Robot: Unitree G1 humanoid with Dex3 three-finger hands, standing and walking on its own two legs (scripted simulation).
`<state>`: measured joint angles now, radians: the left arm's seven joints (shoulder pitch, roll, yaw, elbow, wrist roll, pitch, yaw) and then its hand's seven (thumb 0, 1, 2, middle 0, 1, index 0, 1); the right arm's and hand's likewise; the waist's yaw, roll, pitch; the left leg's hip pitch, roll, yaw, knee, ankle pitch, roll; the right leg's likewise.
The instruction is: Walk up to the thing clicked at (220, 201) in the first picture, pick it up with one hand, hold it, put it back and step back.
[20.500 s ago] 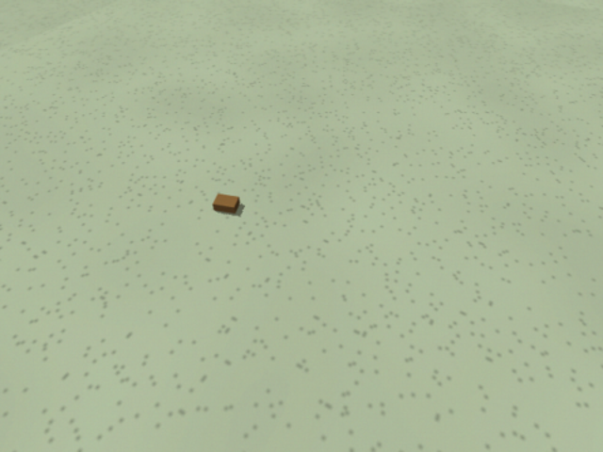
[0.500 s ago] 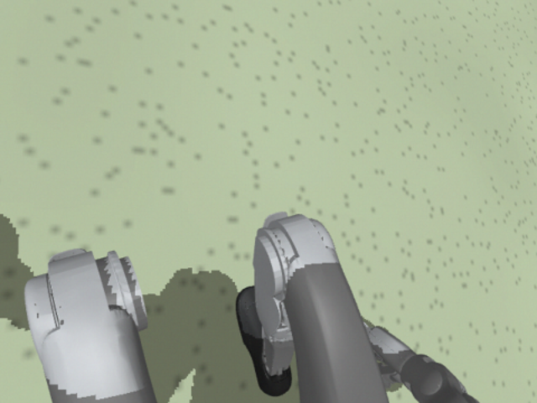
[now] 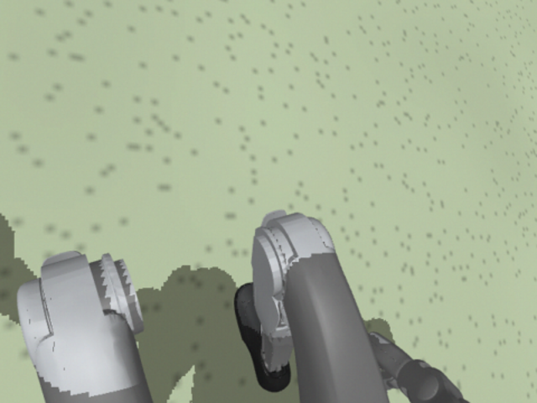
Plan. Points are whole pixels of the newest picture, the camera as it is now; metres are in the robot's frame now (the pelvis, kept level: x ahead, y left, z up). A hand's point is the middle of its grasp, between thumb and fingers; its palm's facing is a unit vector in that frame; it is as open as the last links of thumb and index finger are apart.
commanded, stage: settle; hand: left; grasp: from above
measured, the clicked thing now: out of the picture +0.36 +0.41 -0.26
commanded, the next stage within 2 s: lift in 0.84 s
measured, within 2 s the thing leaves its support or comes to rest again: leaves its support in 0.26 s
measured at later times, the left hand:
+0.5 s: hand out of the picture +0.35 +0.40 -0.17, palm faces -0.37 -0.18 -0.91, open 9.5 cm
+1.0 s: hand out of the picture +0.34 +0.39 -0.10, palm faces -0.43 -0.15 -0.89, open 9.5 cm
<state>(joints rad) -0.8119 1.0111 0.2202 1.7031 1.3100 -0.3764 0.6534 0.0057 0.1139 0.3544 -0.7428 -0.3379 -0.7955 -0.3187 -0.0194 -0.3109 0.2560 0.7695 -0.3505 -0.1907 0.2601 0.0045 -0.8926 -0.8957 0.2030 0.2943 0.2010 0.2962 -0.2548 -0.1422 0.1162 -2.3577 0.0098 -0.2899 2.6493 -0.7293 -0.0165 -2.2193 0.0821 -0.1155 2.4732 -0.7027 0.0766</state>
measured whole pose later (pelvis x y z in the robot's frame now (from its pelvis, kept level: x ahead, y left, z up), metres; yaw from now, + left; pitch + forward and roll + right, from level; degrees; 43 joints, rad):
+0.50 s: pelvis +0.00 +0.00 +0.01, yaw +2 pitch +28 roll -13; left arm -0.71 0.86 0.23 1.38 1.28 -0.33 0.49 0.00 0.07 0.38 -0.80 -0.28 -0.85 -0.30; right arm 0.04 -0.30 0.08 0.77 -0.23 -0.13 0.26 0.01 -0.90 -0.90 0.20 0.29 0.20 0.30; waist -0.17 -0.07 -0.03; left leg -2.38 0.00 -0.23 2.58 -0.71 -0.01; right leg -2.23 0.04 -0.09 2.44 -0.72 0.05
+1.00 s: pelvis -0.01 -0.01 +0.05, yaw +6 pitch +30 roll -10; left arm -0.74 0.80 0.19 1.26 1.25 -0.35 0.31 0.00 0.03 0.35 -0.85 -0.26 -0.89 -0.29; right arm 0.11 -0.29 0.04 0.76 -0.14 -0.03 0.19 0.01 -0.90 -0.90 0.20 0.29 0.20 0.30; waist -0.14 -0.01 -0.04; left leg -2.31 0.01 -0.18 2.42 -0.65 -0.01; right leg -2.20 0.02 -0.05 2.33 -0.67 0.06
